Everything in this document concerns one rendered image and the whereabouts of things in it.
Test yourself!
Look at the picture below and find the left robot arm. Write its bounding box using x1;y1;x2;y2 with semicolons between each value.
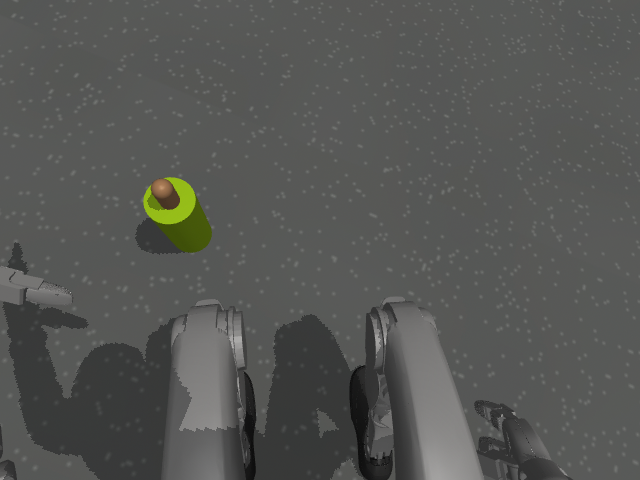
0;425;17;480

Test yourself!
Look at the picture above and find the right robot foot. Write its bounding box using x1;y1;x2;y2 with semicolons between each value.
349;366;393;480

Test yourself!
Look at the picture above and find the right robot arm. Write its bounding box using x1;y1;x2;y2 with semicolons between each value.
518;458;573;480

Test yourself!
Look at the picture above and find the left robot hand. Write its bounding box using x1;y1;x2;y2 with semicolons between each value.
0;266;73;306

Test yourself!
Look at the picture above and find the bottle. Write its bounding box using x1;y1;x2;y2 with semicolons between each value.
143;177;212;253

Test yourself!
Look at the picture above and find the right robot hand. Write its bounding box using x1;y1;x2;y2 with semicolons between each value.
474;400;552;480

